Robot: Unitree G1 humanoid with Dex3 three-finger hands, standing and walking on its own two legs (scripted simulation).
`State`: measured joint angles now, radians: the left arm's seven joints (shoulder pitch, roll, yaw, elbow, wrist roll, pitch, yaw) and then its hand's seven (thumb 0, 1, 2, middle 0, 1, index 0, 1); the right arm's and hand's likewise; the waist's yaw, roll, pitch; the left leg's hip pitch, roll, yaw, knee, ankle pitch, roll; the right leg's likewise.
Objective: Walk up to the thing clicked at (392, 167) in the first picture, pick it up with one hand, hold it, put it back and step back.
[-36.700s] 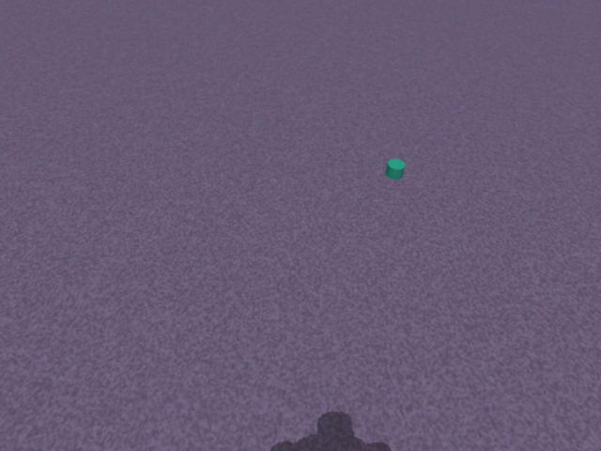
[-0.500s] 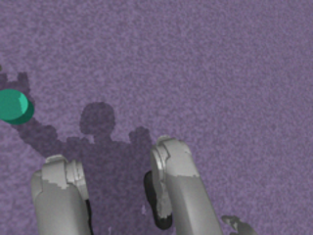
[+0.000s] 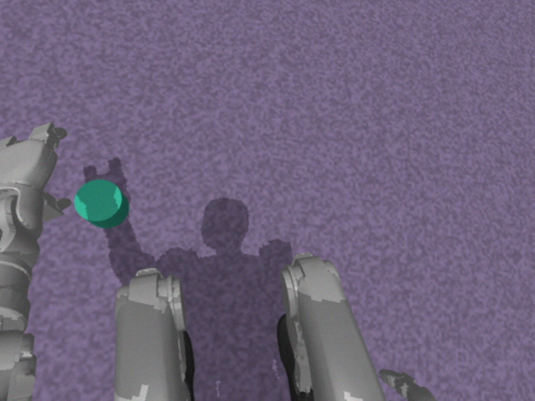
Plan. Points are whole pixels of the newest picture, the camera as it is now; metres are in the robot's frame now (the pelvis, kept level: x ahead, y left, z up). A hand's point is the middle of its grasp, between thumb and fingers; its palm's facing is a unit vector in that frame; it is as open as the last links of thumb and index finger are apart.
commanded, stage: home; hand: left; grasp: from above
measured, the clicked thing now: (103, 204) +0.49 +0.30 -0.36
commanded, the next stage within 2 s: none
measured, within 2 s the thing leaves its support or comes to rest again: neither
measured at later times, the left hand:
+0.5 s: hand out of the picture +0.27 +0.24 +0.09, palm faces -0.02 -0.89 -0.45, open 7.4 cm
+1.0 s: hand out of the picture +0.22 +0.21 +0.27, palm faces +0.21 -0.95 -0.21, open 7.4 cm
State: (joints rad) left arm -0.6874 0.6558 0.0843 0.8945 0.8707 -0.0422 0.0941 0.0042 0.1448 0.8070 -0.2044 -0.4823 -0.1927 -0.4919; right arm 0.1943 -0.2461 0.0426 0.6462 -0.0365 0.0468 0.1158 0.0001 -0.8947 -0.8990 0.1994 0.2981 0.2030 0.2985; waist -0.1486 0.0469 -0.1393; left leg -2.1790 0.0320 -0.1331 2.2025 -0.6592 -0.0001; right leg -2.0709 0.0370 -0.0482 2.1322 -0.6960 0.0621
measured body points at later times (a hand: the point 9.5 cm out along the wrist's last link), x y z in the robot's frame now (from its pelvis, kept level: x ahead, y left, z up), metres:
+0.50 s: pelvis +0.02 +0.00 +0.18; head +0.14 +0.04 +0.61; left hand +0.27 +0.29 +0.12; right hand +0.25 -0.22 +0.09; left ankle +0.08 +0.13 -0.36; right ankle +0.09 -0.14 -0.36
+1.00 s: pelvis +0.08 +0.00 +0.32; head +0.11 +0.01 +0.76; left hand +0.21 +0.25 +0.29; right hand +0.27 -0.22 +0.25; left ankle +0.08 +0.13 -0.36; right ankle +0.09 -0.14 -0.36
